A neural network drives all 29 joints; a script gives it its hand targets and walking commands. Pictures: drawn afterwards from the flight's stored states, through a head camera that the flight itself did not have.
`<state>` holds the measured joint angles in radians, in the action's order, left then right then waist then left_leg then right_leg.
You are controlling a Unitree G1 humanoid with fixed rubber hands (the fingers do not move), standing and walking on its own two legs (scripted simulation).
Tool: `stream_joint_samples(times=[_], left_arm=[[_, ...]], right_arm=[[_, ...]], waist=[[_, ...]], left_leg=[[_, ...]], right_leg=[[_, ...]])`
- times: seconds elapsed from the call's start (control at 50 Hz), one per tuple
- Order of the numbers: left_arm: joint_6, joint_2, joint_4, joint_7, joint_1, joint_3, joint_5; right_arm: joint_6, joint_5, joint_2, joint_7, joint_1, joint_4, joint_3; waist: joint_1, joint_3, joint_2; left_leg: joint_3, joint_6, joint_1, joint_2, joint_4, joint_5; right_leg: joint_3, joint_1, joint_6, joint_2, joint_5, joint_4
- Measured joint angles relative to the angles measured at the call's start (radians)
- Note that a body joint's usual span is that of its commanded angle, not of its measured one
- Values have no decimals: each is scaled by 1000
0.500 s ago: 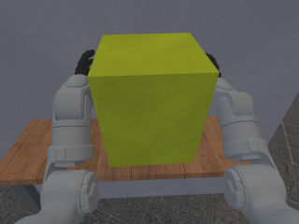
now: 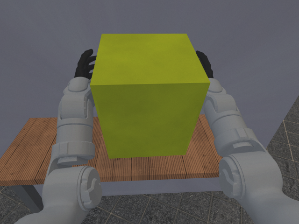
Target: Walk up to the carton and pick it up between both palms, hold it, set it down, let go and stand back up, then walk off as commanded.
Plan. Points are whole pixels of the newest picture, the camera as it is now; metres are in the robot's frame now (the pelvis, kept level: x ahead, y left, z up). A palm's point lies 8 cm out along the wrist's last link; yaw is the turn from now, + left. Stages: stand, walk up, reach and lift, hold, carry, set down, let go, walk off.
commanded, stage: set down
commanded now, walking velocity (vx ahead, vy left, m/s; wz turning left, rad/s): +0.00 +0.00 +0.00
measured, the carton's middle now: (146, 98) +0.39 +0.02 +0.22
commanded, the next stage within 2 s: none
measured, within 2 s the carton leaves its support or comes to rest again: neither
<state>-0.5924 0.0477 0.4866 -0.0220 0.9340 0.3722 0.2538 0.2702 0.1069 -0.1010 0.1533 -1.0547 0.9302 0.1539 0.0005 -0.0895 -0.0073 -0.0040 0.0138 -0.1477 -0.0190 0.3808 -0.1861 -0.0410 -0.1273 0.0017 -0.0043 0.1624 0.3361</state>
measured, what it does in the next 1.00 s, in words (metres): stands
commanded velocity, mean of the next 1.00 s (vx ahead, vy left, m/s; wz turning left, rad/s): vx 0.00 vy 0.00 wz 0.00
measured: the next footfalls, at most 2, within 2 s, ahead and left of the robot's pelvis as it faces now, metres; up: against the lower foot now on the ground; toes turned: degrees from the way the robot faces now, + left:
none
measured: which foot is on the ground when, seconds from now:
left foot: down 0.00-1.00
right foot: down 0.00-1.00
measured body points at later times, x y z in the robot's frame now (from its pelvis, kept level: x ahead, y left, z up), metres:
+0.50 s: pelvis +0.00 +0.00 +0.00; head -0.04 +0.01 +0.45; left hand +0.42 +0.18 +0.23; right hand +0.44 -0.13 +0.22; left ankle +0.01 +0.12 -0.75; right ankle +0.01 -0.12 -0.75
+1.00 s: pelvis +0.01 +0.00 +0.00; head -0.02 +0.01 +0.45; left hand +0.44 +0.17 +0.19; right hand +0.45 -0.14 +0.19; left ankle +0.01 +0.12 -0.75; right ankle +0.01 -0.12 -0.75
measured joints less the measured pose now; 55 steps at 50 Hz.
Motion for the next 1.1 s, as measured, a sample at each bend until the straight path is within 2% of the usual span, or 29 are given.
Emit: stream_joint_samples(times=[0.32,0.76,1.1], left_arm=[[40,-8,40,0,-15,4,1],[161,-6,219,-8,-15,12,1],[218,-8,281,-18,-15,13,1]], right_arm=[[-46,6,4,2,29,29,0],[-93,-91,4,-7,34,127,19],[-122,-109,4,-10,39,155,35]], waist=[[0,47,0],[0,53,0],[0,53,0]], left_leg=[[0,0,19,0,0,-6],[0,0,19,0,0,-11],[0,0,19,0,0,-25]], right_leg=[[0,22,3,0,3,-7],[0,22,3,0,7,-7],[0,22,4,0,21,-7]])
